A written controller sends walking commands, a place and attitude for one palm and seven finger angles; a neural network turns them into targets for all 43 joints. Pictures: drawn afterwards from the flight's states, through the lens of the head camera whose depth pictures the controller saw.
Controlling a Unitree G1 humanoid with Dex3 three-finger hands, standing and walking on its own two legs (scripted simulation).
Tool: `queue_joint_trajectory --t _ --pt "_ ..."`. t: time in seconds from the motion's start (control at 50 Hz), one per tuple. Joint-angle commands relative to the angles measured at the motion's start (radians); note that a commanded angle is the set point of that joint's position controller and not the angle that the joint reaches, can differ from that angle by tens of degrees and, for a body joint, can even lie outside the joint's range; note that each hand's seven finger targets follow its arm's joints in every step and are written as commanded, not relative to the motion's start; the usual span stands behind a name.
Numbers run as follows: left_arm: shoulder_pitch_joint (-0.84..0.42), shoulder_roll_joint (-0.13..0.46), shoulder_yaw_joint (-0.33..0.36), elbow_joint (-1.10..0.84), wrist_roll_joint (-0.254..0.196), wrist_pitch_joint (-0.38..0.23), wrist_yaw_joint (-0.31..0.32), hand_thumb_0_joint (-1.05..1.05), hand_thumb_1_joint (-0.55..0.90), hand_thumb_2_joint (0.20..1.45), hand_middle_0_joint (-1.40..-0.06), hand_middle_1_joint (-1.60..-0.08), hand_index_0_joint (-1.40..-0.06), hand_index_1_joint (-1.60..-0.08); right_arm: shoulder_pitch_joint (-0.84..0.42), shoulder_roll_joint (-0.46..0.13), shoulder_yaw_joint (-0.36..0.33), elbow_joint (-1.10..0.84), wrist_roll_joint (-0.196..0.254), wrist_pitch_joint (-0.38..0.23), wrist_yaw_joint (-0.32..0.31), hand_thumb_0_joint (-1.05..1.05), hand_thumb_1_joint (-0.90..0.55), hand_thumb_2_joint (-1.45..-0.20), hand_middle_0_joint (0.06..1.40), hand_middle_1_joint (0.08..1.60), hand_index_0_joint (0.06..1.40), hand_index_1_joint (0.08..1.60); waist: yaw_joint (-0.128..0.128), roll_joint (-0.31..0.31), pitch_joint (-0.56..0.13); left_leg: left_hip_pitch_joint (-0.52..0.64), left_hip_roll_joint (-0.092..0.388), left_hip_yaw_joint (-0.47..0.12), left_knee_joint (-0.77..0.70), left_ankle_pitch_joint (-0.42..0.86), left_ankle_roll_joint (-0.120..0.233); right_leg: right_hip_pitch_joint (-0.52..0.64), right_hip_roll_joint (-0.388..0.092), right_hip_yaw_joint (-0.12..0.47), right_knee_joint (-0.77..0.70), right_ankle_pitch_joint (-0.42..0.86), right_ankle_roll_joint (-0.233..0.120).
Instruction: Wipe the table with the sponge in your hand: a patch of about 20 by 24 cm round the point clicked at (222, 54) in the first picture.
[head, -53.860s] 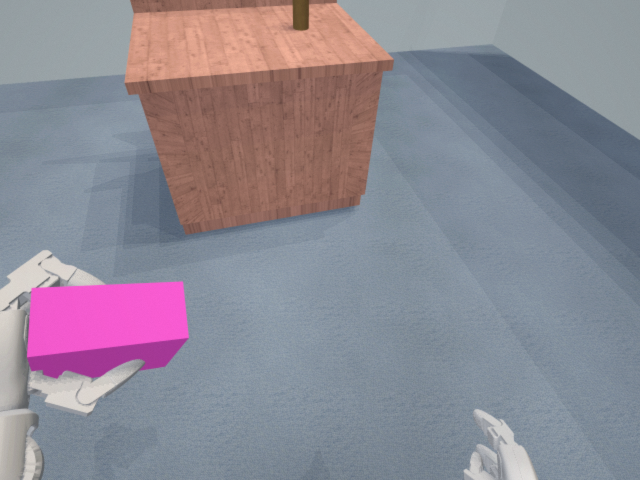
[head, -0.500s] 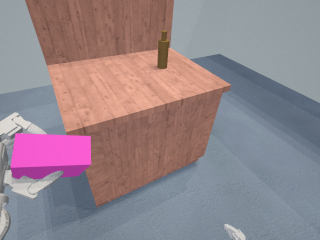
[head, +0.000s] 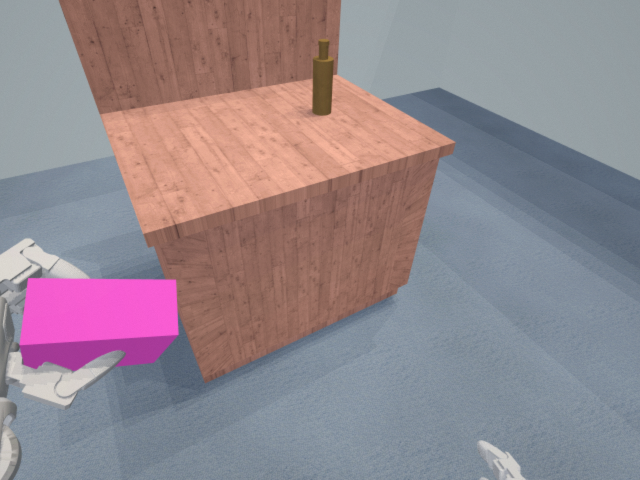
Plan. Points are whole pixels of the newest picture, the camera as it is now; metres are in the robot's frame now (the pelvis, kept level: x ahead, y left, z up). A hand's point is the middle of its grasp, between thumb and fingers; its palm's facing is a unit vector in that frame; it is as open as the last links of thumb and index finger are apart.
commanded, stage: stop stepping back and stand still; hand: left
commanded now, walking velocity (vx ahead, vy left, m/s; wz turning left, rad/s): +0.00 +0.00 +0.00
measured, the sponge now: (122, 326) +0.23 +0.21 +0.16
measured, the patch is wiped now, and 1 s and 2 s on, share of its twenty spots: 1.00 1.00 1.00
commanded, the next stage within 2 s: stand and wait in 0.44 s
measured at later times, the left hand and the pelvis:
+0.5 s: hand (44, 363) +0.18 +0.25 +0.17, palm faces +0.40 -0.85 -0.35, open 9.9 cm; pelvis -0.02 +0.01 +0.01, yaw +2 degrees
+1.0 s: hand (25, 349) +0.20 +0.28 +0.17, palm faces +0.40 -0.85 -0.34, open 9.9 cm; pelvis -0.01 +0.03 +0.02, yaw +1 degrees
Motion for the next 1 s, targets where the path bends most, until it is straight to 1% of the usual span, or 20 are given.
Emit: queue_joint_trajectory --t 0.0,0.02,0.04,0.06,0.08,0.12,0.14,0.18,0.22,0.26,0.3,0.34,0.36,0.4,0.42,0.46,0.54,0.66,0.82,0.98 --pt "-0.070 0.165 0.093 -0.217 -0.002 -0.061 0.007 0.000 0.100 1.300 -1.200 -1.600 -1.200 -1.600 -0.173 -0.141 -0.065 -0.182 -0.008 -0.019 -0.009 0.000 -0.900 -0.900 0.200 0.300 0.200 0.300 0.042 -0.169 0.013 -0.304 0.018 -0.046 0.239 -0.154 0.050 0.317 -0.122 0.176 -0.399 0.084 -0.095" --pt "-0.056 0.172 0.101 -0.206 -0.006 -0.065 0.007 0.000 0.100 1.300 -1.200 -1.600 -1.200 -1.600 -0.178 -0.129 -0.071 -0.195 -0.001 -0.013 -0.007 0.000 -0.900 -0.900 0.200 0.300 0.200 0.300 0.029 -0.256 -0.012 -0.354 -0.037 -0.029 0.488 -0.128 0.019 0.290 -0.303 0.448 -0.484 0.131 -0.180" --pt "-0.111 0.168 0.080 -0.270 -0.019 -0.076 0.002 0.000 0.100 1.300 -1.200 -1.600 -1.200 -1.600 -0.152 -0.152 -0.098 -0.180 0.007 -0.010 0.001 0.000 -0.900 -0.900 0.200 0.300 0.200 0.300 0.027 -0.284 -0.033 -0.323 -0.013 -0.120 0.611 -0.093 0.001 0.196 -0.353 0.560 -0.535 0.061 -0.213" --pt "-0.134 0.195 0.103 -0.318 -0.024 -0.087 0.003 0.000 0.100 1.300 -1.200 -1.600 -1.200 -1.600 -0.160 -0.145 -0.092 -0.175 0.004 -0.011 0.006 0.000 -0.900 -0.900 0.200 0.300 0.200 0.300 0.022 -0.181 0.017 -0.305 0.034 -0.167 0.625 -0.045 0.004 0.094 -0.372 0.545 -0.524 0.037 -0.239" --pt "-0.134 0.205 0.116 -0.347 -0.025 -0.092 0.004 0.000 0.100 1.300 -1.200 -1.600 -1.200 -1.600 -0.165 -0.128 -0.078 -0.161 -0.001 -0.001 0.008 0.000 -0.900 -0.900 0.200 0.300 0.200 0.300 0.015 -0.071 0.047 -0.243 0.077 -0.177 0.554 -0.032 0.015 -0.003 -0.369 0.470 -0.500 0.035 -0.231" --pt "-0.134 0.196 0.107 -0.390 -0.013 -0.082 0.012 0.000 0.100 1.300 -1.200 -1.600 -1.200 -1.600 -0.187 -0.096 -0.060 -0.163 -0.008 0.018 -0.001 0.000 -0.900 -0.900 0.200 0.300 0.200 0.300 0.006 -0.023 0.044 -0.055 0.097 -0.117 0.268 -0.019 0.031 -0.126 -0.294 0.276 -0.447 -0.007 -0.168" --pt "-0.113 0.200 0.109 -0.392 -0.010 -0.076 0.025 0.000 0.100 1.300 -1.200 -1.600 -1.200 -1.600 -0.196 -0.096 -0.056 -0.163 -0.012 0.011 -0.014 0.000 -0.900 -0.900 0.200 0.300 0.200 0.300 0.013 -0.033 0.031 0.029 0.079 -0.078 0.117 -0.005 0.036 -0.141 -0.269 0.242 -0.416 -0.054 -0.150" --pt "-0.083 0.175 0.096 -0.378 -0.012 -0.071 0.048 0.000 0.100 1.300 -1.200 -1.600 -1.200 -1.600 -0.187 -0.118 -0.060 -0.171 -0.021 -0.002 -0.040 0.000 -0.900 -0.900 0.200 0.300 0.200 0.300 0.009 0.100 0.011 0.122 0.028 -0.027 -0.176 0.003 0.036 -0.099 -0.156 0.142 -0.262 -0.133 -0.097" --pt "-0.028 0.167 0.106 -0.353 -0.016 -0.062 0.066 0.000 0.100 1.300 -1.200 -1.600 -1.200 -1.600 -0.176 -0.152 -0.073 -0.198 -0.021 -0.017 -0.050 0.000 -0.900 -0.900 0.200 0.300 0.200 0.300 0.026 0.362 -0.006 0.125 0.223 -0.347 -0.378 0.030 0.128 -0.109 0.043 -0.021 0.072 -0.124 0.004" --pt "-0.089 0.175 0.098 -0.331 -0.005 -0.052 0.061 0.000 0.100 1.300 -1.200 -1.600 -1.200 -1.600 -0.168 -0.116 -0.061 -0.172 -0.020 -0.033 -0.033 0.000 -0.900 -0.900 0.200 0.300 0.200 0.300 0.008 0.220 0.063 0.071 0.251 -0.416 -0.375 0.269 0.174 -0.141 0.012 0.075 0.137 -0.146 0.018" --pt "-0.046 0.148 0.087 -0.249 -0.009 -0.044 0.050 0.000 0.100 1.300 -1.200 -1.600 -1.200 -1.600 -0.177 -0.125 -0.056 -0.145 -0.013 -0.039 -0.013 0.000 -0.900 -0.900 0.200 0.300 0.200 0.300 0.035 0.105 0.069 -0.001 0.219 -0.298 -0.319 0.313 0.121 0.024 -0.017 0.084 -0.093 -0.050 0.019" --pt "-0.044 0.128 0.064 -0.243 -0.007 -0.047 0.040 0.000 0.100 1.300 -1.200 -1.600 -1.200 -1.600 -0.208 -0.135 -0.053 -0.163 -0.009 -0.033 -0.012 0.000 -0.900 -0.900 0.200 0.300 0.200 0.300 0.048 0.046 0.065 -0.111 0.153 -0.205 -0.235 0.163 0.074 0.245 0.002 0.054 -0.341 0.132 0.019" --pt "-0.035 0.129 0.063 -0.234 -0.004 -0.052 0.035 0.000 0.100 1.300 -1.200 -1.600 -1.200 -1.600 -0.211 -0.136 -0.058 -0.173 -0.014 -0.029 -0.011 0.000 -0.900 -0.900 0.200 0.300 0.200 0.300 0.040 -0.017 0.075 -0.156 0.097 -0.160 -0.170 0.048 0.048 0.280 -0.041 0.114 -0.414 0.171 -0.005" --pt "-0.026 0.134 0.063 -0.266 -0.008 -0.063 0.035 0.000 0.100 1.300 -1.200 -1.600 -1.200 -1.600 -0.182 -0.130 -0.080 -0.172 -0.016 -0.022 -0.007 0.000 -0.900 -0.900 0.200 0.300 0.200 0.300 0.027 -0.203 0.034 -0.115 -0.007 -0.093 0.043 -0.053 0.005 0.164 -0.234 0.428 -0.565 -0.100 -0.108" --pt "-0.022 0.145 0.073 -0.281 -0.013 -0.063 0.039 0.000 0.100 1.300 -1.200 -1.600 -1.200 -1.600 -0.189 -0.132 -0.085 -0.168 -0.012 -0.014 -0.007 0.000 -0.900 -0.900 0.200 0.300 0.200 0.300 0.030 -0.155 0.029 -0.090 0.002 -0.094 0.086 -0.001 0.002 0.147 -0.286 0.471 -0.584 -0.047 -0.145" --pt "-0.058 0.167 0.085 -0.337 -0.015 -0.076 0.054 0.000 0.100 1.300 -1.200 -1.600 -1.200 -1.600 -0.191 -0.110 -0.062 -0.159 -0.021 -0.009 -0.013 0.000 -0.900 -0.900 0.200 0.300 0.200 0.300 0.013 -0.051 -0.003 0.001 0.035 -0.101 -0.093 0.062 0.011 0.145 -0.265 0.362 -0.495 0.058 -0.130" --pt "-0.030 0.134 0.057 -0.301 -0.007 -0.075 0.071 0.000 0.100 1.300 -1.200 -1.600 -1.200 -1.600 -0.220 -0.124 -0.053 -0.180 -0.025 -0.008 -0.041 0.000 -0.900 -0.900 0.200 0.300 0.200 0.300 0.037 0.136 0.021 0.063 0.114 -0.221 -0.365 0.174 0.043 0.138 -0.036 0.114 -0.313 0.144 -0.006" --pt "-0.077 0.111 0.026 -0.232 -0.008 -0.066 0.066 0.000 0.100 1.300 -1.200 -1.600 -1.200 -1.600 -0.236 -0.129 -0.055 -0.184 -0.023 -0.014 -0.041 0.000 -0.900 -0.900 0.200 0.300 0.200 0.300 0.044 0.014 0.004 0.032 0.077 -0.171 -0.320 0.211 0.021 0.242 -0.061 0.142 -0.390 0.263 -0.003" --pt "-0.019 0.137 0.051 -0.281 -0.011 -0.065 0.070 0.000 0.100 1.300 -1.200 -1.600 -1.200 -1.600 -0.242 -0.129 -0.053 -0.195 -0.026 -0.001 -0.031 0.000 -0.900 -0.900 0.200 0.300 0.200 0.300 0.050 0.061 -0.050 0.071 0.080 -0.165 -0.315 0.386 0.004 0.290 -0.066 0.126 -0.371 0.379 -0.009" --pt "-0.048 0.114 0.028 -0.244 -0.016 -0.061 0.064 0.000 0.100 1.300 -1.200 -1.600 -1.200 -1.600 -0.246 -0.125 -0.048 -0.199 -0.025 0.023 -0.035 0.000 -0.900 -0.900 0.200 0.300 0.200 0.300 0.048 0.048 -0.016 0.053 0.075 -0.151 -0.333 0.310 -0.002 0.272 -0.063 0.129 -0.401 0.339 -0.004"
